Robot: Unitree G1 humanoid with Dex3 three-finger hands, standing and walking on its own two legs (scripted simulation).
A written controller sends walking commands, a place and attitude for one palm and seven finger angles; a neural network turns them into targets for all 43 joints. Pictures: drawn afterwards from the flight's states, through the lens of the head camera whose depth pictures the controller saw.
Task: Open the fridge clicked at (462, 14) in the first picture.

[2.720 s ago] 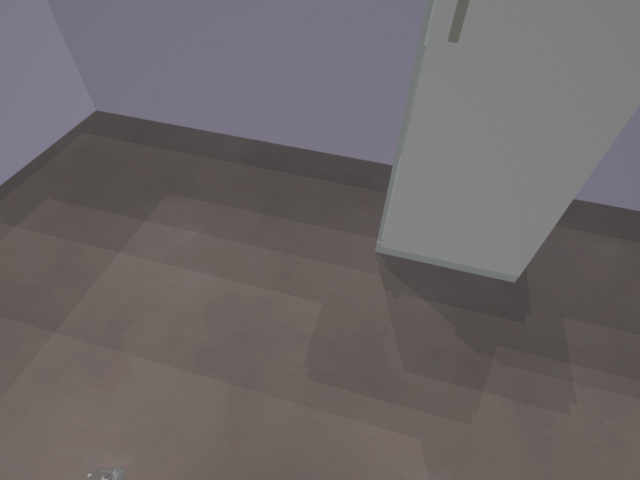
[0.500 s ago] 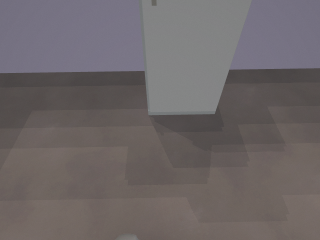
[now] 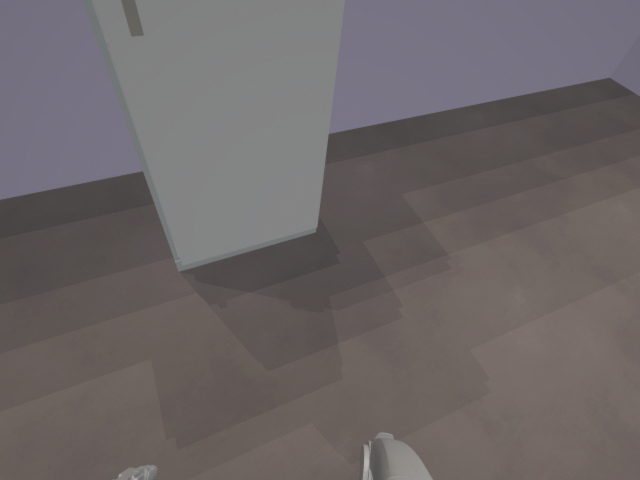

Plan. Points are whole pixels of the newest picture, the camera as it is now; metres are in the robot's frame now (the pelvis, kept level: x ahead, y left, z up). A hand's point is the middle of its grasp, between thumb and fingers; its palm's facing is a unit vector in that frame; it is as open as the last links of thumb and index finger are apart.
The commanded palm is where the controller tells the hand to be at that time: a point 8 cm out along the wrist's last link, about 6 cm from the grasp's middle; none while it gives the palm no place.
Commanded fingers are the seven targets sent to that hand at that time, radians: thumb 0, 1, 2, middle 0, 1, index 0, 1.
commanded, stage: walk to a spot facing it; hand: left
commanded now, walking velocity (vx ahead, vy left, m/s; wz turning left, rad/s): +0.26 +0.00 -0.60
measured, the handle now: out of the picture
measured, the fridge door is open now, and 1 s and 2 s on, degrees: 0 0 0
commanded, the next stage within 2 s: turn to face it in 1.06 s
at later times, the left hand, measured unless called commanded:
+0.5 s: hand (219, 384) +0.28 +0.16 -0.18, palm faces -0.22 -0.95 -0.20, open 7.3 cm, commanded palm none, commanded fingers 0.00 0.90 0.90 -0.20 -0.30 -0.20 -0.30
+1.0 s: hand (265, 305) +0.43 +0.11 -0.17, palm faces -0.57 -0.80 -0.21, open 7.4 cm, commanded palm none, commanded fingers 0.00 0.90 0.90 -0.20 -0.30 -0.20 -0.30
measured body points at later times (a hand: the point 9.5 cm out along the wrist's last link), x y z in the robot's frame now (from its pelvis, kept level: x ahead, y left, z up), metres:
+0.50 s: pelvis +0.16 -0.01 -0.01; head +0.19 -0.01 +0.44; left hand +0.29 +0.21 -0.16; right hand +0.22 -0.27 -0.14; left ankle +0.26 +0.12 -0.71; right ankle +0.17 -0.11 -0.74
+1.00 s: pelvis +0.24 -0.01 -0.01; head +0.29 -0.03 +0.44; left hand +0.46 +0.15 -0.16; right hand +0.10 -0.23 -0.15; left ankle +0.26 +0.11 -0.74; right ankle +0.18 -0.12 -0.71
